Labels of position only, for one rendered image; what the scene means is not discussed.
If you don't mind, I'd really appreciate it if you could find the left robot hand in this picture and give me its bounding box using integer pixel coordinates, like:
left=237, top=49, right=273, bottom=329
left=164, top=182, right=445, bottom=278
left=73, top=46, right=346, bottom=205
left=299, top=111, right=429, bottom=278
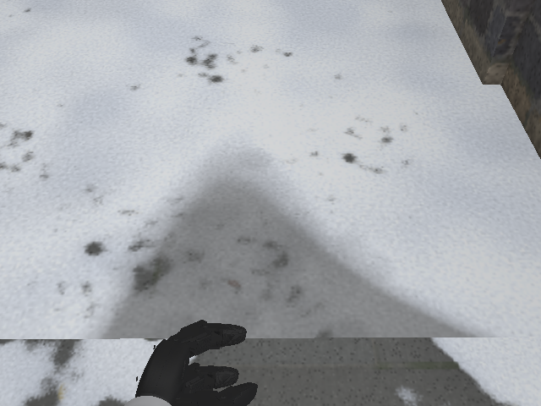
left=135, top=320, right=258, bottom=406

